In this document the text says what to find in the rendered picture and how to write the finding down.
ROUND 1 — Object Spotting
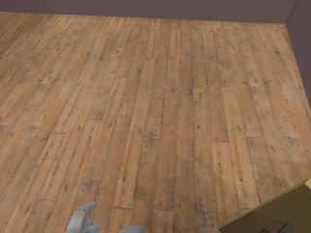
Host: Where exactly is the robot left hand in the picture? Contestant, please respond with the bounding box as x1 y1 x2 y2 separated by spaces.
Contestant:
66 201 101 233

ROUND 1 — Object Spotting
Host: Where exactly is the cupboard door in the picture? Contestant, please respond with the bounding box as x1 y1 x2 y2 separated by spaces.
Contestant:
219 177 311 233

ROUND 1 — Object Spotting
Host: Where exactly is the handle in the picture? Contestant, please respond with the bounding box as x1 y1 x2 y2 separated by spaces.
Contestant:
260 222 295 233

